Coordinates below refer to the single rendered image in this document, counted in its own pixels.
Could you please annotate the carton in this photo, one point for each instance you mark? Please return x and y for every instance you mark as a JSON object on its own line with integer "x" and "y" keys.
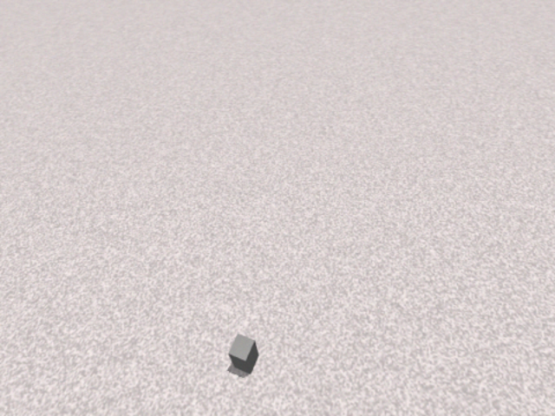
{"x": 244, "y": 353}

